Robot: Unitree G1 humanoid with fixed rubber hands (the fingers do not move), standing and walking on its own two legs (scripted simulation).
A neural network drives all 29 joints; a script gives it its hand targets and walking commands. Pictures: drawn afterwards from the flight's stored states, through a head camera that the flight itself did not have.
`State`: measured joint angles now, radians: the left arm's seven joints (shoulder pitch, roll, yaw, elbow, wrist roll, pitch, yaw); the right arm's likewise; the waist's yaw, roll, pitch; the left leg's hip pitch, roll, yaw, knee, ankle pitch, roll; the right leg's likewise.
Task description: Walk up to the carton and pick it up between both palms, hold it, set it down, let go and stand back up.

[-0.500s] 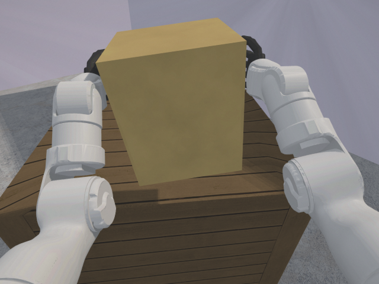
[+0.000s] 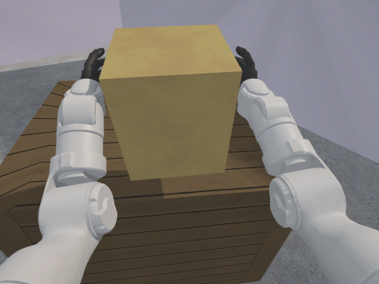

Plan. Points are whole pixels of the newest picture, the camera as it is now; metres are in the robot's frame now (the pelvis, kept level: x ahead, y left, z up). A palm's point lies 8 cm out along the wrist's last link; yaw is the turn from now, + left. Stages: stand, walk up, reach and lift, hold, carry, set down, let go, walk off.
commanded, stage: set down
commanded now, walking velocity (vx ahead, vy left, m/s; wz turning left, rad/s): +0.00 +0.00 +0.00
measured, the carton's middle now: (172, 104) +0.41 -0.01 +0.22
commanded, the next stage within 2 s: none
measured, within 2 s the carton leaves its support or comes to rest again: neither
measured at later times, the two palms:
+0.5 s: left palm (104, 89) +0.42 +0.13 +0.26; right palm (251, 89) +0.39 -0.17 +0.26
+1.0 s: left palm (106, 102) +0.43 +0.13 +0.22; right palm (245, 103) +0.40 -0.17 +0.22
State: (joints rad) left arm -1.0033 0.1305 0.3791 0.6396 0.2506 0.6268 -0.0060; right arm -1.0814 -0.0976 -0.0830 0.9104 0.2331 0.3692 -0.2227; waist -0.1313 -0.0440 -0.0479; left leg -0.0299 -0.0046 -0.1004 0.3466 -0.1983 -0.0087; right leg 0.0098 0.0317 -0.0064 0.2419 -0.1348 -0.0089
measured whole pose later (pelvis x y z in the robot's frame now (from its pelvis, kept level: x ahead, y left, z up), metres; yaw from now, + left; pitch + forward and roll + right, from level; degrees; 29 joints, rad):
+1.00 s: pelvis +0.00 +0.00 +0.00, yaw +0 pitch -2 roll -1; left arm -1.03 0.11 0.33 0.90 0.20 0.42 0.08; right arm -1.03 -0.06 -0.29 1.03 0.03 0.21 -0.14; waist -0.10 -0.04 -0.08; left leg -0.12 0.00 -0.08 0.35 -0.19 -0.01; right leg -0.09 0.03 -0.02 0.26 -0.13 -0.01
